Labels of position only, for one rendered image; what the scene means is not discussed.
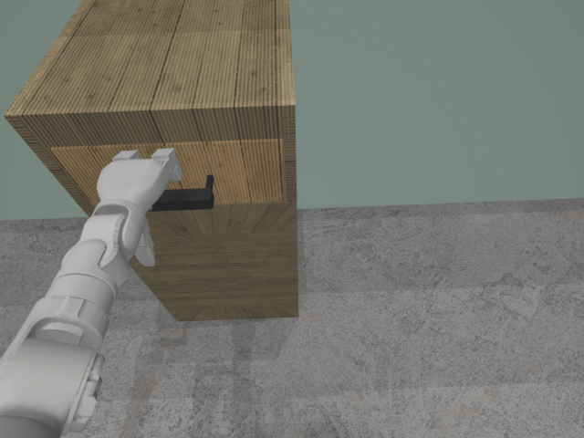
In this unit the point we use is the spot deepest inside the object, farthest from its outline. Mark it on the left robot forearm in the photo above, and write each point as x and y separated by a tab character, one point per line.
76	307

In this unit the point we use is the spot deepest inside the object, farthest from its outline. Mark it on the cabinet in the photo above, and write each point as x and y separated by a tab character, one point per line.
158	71

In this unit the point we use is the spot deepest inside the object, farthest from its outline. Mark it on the left robot upper arm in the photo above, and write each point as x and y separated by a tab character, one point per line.
49	388

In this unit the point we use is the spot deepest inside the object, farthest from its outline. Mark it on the drawer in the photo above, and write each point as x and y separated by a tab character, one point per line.
245	171

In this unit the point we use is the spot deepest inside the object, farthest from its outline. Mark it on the left robot hand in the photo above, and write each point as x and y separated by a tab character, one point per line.
141	182

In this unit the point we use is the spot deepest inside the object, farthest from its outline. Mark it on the handle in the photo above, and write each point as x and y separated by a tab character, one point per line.
186	199

